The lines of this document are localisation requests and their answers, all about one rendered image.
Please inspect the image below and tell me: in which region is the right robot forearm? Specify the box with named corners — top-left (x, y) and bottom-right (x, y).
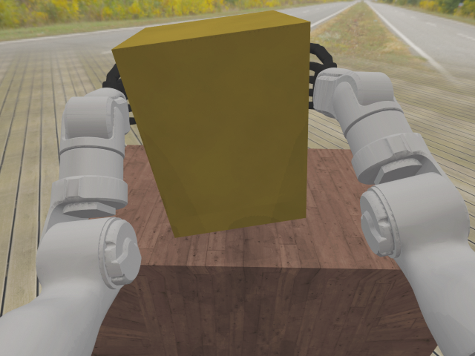
top-left (313, 67), bottom-right (470, 236)

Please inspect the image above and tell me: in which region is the robot left hand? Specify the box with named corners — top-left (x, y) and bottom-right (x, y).
top-left (102, 64), bottom-right (136, 125)

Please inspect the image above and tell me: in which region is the left robot upper arm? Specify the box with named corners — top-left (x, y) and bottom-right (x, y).
top-left (0, 217), bottom-right (141, 356)

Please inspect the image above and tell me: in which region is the left robot forearm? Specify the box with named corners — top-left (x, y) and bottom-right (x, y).
top-left (36, 88), bottom-right (131, 284)

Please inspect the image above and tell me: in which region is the right robot upper arm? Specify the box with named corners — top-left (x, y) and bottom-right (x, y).
top-left (360, 172), bottom-right (475, 356)

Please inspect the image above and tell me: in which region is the pedestal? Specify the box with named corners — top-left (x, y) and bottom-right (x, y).
top-left (89, 145), bottom-right (438, 356)

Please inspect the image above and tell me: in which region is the carton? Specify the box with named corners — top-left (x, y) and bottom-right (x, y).
top-left (111, 10), bottom-right (310, 238)

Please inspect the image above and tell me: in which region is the robot right hand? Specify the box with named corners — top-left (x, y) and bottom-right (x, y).
top-left (309, 43), bottom-right (337, 110)

